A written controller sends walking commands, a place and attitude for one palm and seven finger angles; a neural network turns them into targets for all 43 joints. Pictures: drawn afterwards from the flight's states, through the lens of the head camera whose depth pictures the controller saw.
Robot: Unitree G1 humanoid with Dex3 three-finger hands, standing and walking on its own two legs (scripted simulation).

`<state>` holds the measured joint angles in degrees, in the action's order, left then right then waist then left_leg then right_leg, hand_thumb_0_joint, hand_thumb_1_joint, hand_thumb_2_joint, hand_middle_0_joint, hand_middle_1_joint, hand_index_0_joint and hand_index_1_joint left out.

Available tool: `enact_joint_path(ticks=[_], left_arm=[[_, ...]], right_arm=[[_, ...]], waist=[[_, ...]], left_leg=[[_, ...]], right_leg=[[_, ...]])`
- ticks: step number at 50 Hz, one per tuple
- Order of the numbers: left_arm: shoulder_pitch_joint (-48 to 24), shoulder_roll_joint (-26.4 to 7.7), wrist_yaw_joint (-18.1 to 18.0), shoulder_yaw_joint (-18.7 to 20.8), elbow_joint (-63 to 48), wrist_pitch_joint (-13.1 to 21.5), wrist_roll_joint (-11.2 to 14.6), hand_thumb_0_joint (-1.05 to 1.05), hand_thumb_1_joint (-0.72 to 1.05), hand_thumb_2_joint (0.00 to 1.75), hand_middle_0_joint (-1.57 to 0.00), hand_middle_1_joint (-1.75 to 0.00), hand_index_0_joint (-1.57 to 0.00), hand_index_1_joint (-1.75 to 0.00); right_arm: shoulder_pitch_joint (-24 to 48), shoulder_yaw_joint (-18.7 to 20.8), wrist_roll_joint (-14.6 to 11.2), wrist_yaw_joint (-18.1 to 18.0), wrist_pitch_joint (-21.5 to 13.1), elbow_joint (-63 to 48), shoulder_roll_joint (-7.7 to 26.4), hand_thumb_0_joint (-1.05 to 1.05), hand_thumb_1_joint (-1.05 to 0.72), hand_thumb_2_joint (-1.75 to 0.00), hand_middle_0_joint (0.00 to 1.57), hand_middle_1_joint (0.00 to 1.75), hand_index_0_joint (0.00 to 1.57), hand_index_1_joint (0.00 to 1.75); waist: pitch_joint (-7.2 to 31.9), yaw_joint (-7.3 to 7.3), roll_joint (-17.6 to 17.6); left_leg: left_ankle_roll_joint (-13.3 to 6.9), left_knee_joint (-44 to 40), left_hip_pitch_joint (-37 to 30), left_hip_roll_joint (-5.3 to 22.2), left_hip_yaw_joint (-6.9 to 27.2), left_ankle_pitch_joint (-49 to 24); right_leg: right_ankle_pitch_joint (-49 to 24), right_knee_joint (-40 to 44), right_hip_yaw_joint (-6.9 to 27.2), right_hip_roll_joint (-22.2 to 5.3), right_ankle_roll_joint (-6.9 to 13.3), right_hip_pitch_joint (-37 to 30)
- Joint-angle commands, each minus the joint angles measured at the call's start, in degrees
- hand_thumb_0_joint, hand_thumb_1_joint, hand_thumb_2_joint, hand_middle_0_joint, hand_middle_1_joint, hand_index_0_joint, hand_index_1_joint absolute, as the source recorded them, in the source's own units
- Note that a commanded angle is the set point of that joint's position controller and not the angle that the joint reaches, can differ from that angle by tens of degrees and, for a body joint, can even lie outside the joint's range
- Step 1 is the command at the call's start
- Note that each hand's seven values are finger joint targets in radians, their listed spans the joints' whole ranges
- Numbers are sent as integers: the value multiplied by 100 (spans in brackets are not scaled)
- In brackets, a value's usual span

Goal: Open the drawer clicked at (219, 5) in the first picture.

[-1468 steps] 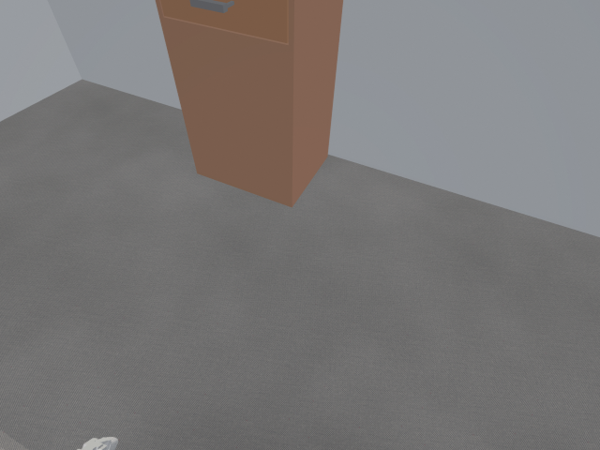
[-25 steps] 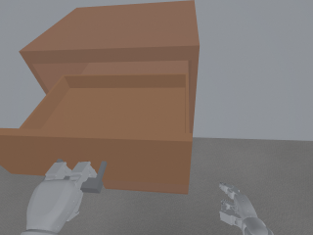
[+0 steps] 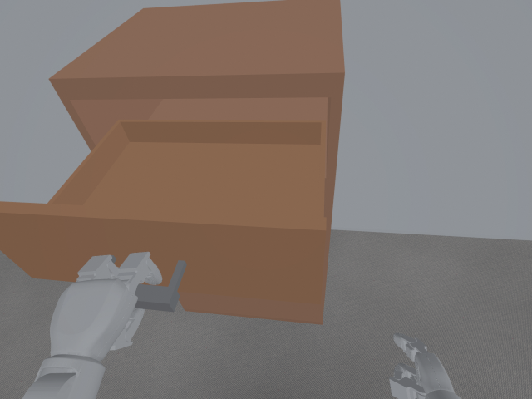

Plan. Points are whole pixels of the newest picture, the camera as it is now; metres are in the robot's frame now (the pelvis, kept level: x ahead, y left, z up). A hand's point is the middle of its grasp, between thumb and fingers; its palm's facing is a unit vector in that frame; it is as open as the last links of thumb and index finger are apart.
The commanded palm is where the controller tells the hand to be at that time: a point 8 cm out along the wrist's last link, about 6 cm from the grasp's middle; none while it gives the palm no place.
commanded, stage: open the thumb to release the handle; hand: left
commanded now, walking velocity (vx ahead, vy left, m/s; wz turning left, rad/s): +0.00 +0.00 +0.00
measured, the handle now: (136, 280) +0.24 +0.21 +0.10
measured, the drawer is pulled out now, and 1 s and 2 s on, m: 0.30 0.30 0.30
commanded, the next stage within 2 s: lift the hand off the handle in 0.24 s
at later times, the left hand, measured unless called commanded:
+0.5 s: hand (126, 320) +0.20 +0.22 +0.08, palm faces +0.10 -0.14 -0.99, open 13.7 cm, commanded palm +0.17 +0.22 +0.13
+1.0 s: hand (115, 299) +0.20 +0.22 +0.12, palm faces +0.14 -0.13 -0.98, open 13.5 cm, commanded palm +0.17 +0.21 +0.18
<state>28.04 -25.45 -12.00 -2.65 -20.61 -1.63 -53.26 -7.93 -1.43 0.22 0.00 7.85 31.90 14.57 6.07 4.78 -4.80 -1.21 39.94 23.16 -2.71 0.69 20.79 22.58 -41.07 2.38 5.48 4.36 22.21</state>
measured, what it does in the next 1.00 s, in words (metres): stands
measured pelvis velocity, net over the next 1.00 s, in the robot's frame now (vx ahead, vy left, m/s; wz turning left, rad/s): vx -0.01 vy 0.02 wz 0.00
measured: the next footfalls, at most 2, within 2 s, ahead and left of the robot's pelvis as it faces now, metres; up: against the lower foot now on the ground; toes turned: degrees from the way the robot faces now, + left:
none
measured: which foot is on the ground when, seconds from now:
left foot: down 0.00-1.00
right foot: down 0.00-1.00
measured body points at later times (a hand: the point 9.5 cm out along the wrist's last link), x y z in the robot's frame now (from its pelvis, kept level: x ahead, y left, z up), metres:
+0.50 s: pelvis +0.00 +0.01 +0.00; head +0.00 -0.02 +0.45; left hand +0.18 +0.22 +0.13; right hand +0.22 -0.18 -0.09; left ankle +0.00 +0.11 -0.72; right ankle -0.02 -0.07 -0.72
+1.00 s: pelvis -0.01 +0.02 +0.01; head -0.02 -0.03 +0.45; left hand +0.19 +0.22 +0.17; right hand +0.22 -0.18 -0.08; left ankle +0.00 +0.11 -0.72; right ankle -0.02 -0.07 -0.72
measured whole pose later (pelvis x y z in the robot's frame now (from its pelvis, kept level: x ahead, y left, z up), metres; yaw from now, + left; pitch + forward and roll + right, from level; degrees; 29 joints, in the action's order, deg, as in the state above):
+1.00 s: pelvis -0.01 +0.02 +0.01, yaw +0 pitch +1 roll +0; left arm 21.4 -25.6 -6.3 -6.5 -25.5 -7.3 -52.9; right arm -5.9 -2.2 -0.8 1.2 9.2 31.1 14.5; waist 4.7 5.7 -6.1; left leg -2.6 36.8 19.1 -3.6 0.6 19.0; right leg 20.7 -37.3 2.7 4.4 2.9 17.7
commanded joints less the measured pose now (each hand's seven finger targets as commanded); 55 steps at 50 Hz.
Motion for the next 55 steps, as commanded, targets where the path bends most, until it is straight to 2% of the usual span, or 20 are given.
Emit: enact_joint_path(ticks=[1, 7, 11, 16, 18, 22, 25, 27, 28, 31, 37, 38, 40, 42, 45, 47, 48, 50, 53, 55], left_arm=[[-554, -1046, -136, 892, -990, 32, -47, 0, -8, 48, -33, -124, -33, -124], [-818, -1097, -96, 979, -958, 85, 44, 0, -50, 30, -30, -120, -30, -120], [-817, -817, -109, 709, -1023, 129, -83, 0, -50, 30, -30, -120, -30, -120], [-788, -874, -145, 713, -1068, 47, -158, 0, -50, 30, -30, -120, -30, -120], [-454, -352, -83, 246, -822, -25, -183, 0, -50, 30, -30, -120, -30, -120], [-1136, -734, -195, 410, -1183, -68, -324, 0, -50, 30, -30, -120, -30, -120], [-999, -479, -131, 197, -754, -142, -344, 0, -50, 30, -30, -120, -30, -120], [-1276, -892, -151, 542, -893, -159, -292, 0, -50, 30, -30, -120, -30, -120], [-1237, -713, -141, 371, -972, -183, -349, 0, -50, 30, -30, -120, -30, -120], [-1299, -462, -75, 144, -813, -156, -283, 0, -50, 30, -30, -120, -30, -120], [-1552, -843, -98, 394, -1566, -230, -182, 0, -50, 30, -30, -120, -30, -120], [-1490, -726, -74, 297, -1640, -258, -237, 0, -50, 30, -30, -120, -30, -120], [-1330, -613, 3, 201, -1573, -274, -144, 0, -50, 30, -30, -120, -30, -120], [-1451, -937, 48, 504, -1657, -357, -40, 0, -50, 30, -30, -120, -30, -120], [-1352, -776, 226, 320, -1565, -441, -41, 0, -50, 30, -30, -120, -30, -120], [-1601, -910, 309, 399, -1887, -508, 87, 0, -50, 30, -30, -120, -30, -120], [-1574, -947, 351, 420, -1954, -543, -6, 0, -50, 30, -30, -120, -30, -120], [-1559, -752, 479, 205, -1905, -568, 53, 0, -50, 30, -30, -120, -30, -120], [-1805, -951, 574, 338, -2119, -655, 52, 0, -50, 30, -30, -120, -30, -120], [-1728, -905, 660, 290, -2023, -678, 86, 0, -50, 30, -30, -120, -30, -120]], right_arm=[[1129, 170, 5, -87, -323, -1032, 443, 0, -90, -90, 20, 30, 20, 30], [1188, 162, -22, -106, -338, -999, 449, 0, -90, -90, 20, 30, 20, 30], [1121, 184, 18, -54, -306, -1004, 419, 0, -90, -90, 20, 30, 20, 30], [1118, 183, 19, -15, -290, -1013, 414, 0, -90, -90, 20, 30, 20, 30], [1044, 173, 7, 76, -289, -1038, 351, 0, -90, -90, 20, 30, 20, 30], [1159, 189, 7, 64, -258, -1057, 432, 0, -90, -90, 20, 30, 20, 30], [1092, 161, 3, 62, -257, -1014, 336, 0, -90, -90, 20, 30, 20, 30], [1189, 159, -20, 6, -266, -1007, 405, 0, -90, -90, 20, 30, 20, 30], [1143, 121, 11, 15, -257, -1055, 320, 0, -90, -90, 20, 30, 20, 30], [1150, 151, -20, 43, -245, -961, 340, 0, -90, -90, 20, 30, 20, 30], [1222, 155, -49, 38, -243, -1074, 409, 0, -90, -90, 20, 30, 20, 30], [1193, 130, -24, 50, -246, -1120, 332, 0, -90, -90, 20, 30, 20, 30], [1197, 147, -43, 64, -234, -1099, 352, 0, -90, -90, 20, 30, 20, 30], [1303, 135, -107, 45, -216, -1096, 422, 0, -90, -90, 20, 30, 20, 30], [1262, 117, -97, 72, -179, -1082, 373, 0, -90, -90, 20, 30, 20, 30], [1411, 97, -161, 69, -166, -1155, 432, 0, -90, -90, 20, 30, 20, 30], [1325, 76, -125, 82, -153, -1168, 382, 0, -90, -90, 20, 30, 20, 30], [1344, 82, -136, 97, -120, -1151, 394, 0, -90, -90, 20, 30, 20, 30], [1402, 30, -153, 106, -107, -1193, 384, 0, -90, -90, 20, 30, 20, 30], [1423, 40, -155, 114, -66, -1158, 406, 0, -90, -90, 20, 30, 20, 30]], waist=[[380, 107, 629], [362, 55, 439], [462, 84, 456], [536, 121, 527], [398, 76, 577], [548, 40, 172], [391, 45, 541], [542, 59, 418], [748, 135, 355], [460, 33, 358], [714, 35, 134], [833, 130, 245], [602, 90, 303], [607, 64, 268], [427, 90, 407], [493, 53, 223], [690, 144, 245], [401, 72, 403], [626, 135, 176], [378, 102, 276]], left_leg=[[-117, -337, -442, -18, -43, -1046], [-103, -382, -566, 3, -22, -987], [-81, -425, -633, 25, 15, -1246], [-72, -423, -632, 59, 19, -1343], [-67, -395, -534, 87, 8, -1298], [-39, -374, -627, 128, 44, -1098], [-71, -397, -541, 99, 54, -1115], [-72, -404, -599, 103, 63, -1154], [-77, -415, -624, 91, 47, -1270], [-52, -459, -622, 110, 82, -1389], [-46, -508, -865, 171, 105, -1462], [-69, -515, -871, 157, 89, -1527], [-78, -572, -862, 159, 93, -1533], [-61, -637, -893, 198, 109, -1516], [-83, -716, -904, 173, 83, -1612], [-78, -778, -974, 212, 93, -1558], [-80, -788, -1001, 206, 56, -1625], [-93, -838, -1037, 197, 53, -1660], [-91, -928, -1099, 229, 64, -1646], [-82, -982, -1126, 227, 56, -1692]], right_leg=[[-1446, 1126, 614, -531, -299, -137], [-1265, 1178, 554, -479, -267, -68], [-1456, 1033, 400, -436, -235, -53], [-1554, 958, 348, -415, -223, -79], [-1431, 856, 213, -394, -218, 83], [-1073, 799, 279, -353, -158, 188], [-1084, 834, 218, -352, -191, 178], [-1310, 822, 328, -347, -172, 24], [-1367, 788, 240, -399, -185, -93], [-1407, 771, 172, -351, -181, 46], [-1382, 842, 205, -370, -157, -132], [-1346, 859, 180, -397, -170, -190], [-1350, 922, 152, -386, -190, -164], [-1413, 952, 189, -375, -177, -287], [-1439, 1065, 170, -391, -207, -324], [-1484, 1076, 131, -413, -213, -450], [-1401, 1095, 132, -437, -219, -525], [-1432, 1207, 129, -424, -241, -463], [-1336, 1205, 78, -447, -225, -674], [-1379, 1301, 93, -423, -233, -641]])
